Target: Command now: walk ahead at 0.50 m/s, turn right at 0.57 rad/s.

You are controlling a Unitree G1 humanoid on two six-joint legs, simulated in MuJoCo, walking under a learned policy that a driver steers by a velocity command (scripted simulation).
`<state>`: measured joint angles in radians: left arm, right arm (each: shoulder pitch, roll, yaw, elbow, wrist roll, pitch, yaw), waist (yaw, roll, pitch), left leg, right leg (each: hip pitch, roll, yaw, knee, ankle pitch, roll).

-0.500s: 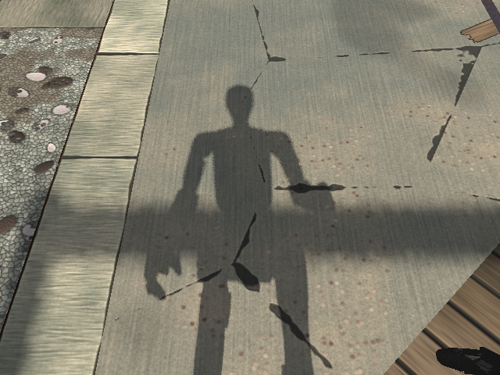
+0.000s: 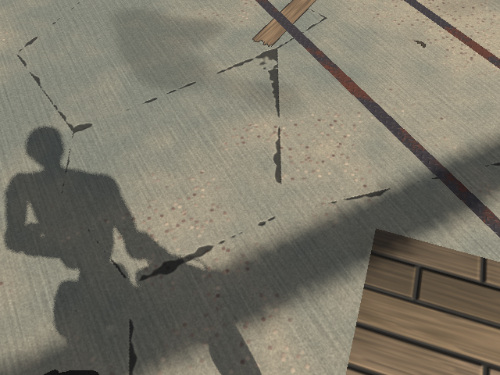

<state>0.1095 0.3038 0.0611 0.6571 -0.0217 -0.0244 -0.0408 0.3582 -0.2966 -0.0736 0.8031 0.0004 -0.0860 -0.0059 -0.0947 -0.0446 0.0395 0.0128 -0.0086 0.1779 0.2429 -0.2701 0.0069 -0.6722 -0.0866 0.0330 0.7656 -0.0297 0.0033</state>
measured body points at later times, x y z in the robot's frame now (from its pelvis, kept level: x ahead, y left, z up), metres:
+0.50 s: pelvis +0.21 -0.05 +0.00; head +0.24 -0.06 +0.45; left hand +0.37 +0.20 -0.11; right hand +0.32 -0.33 -0.11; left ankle +0.32 +0.10 -0.71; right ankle +0.21 -0.13 -0.74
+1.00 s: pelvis +0.27 -0.02 -0.01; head +0.28 -0.02 +0.44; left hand +0.39 +0.24 -0.14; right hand +0.36 -0.29 -0.13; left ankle +0.31 +0.09 -0.74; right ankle +0.21 -0.13 -0.74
